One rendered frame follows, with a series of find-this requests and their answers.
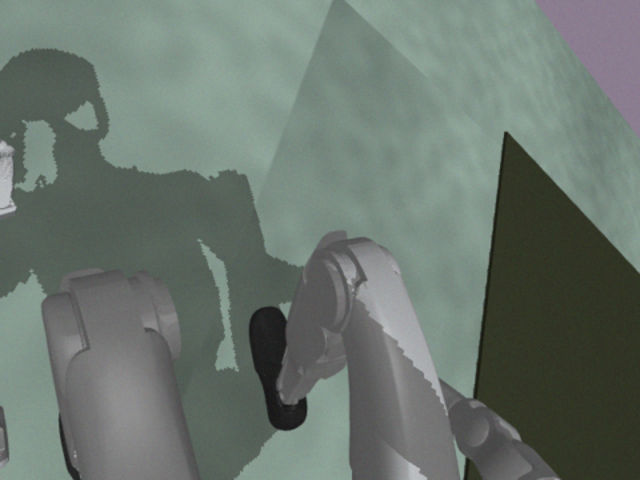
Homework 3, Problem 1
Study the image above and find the right robot arm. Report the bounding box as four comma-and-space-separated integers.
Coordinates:
448, 398, 561, 480

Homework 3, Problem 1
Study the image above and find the left robot foot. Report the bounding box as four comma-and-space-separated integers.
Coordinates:
59, 412, 81, 480

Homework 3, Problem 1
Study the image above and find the right robot foot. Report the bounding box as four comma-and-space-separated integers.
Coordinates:
249, 306, 307, 431

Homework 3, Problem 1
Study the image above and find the left robot hand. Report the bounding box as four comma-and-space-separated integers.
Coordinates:
0, 139, 17, 220

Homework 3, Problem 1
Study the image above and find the right robot hand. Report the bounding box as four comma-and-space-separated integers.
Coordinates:
439, 378, 466, 412

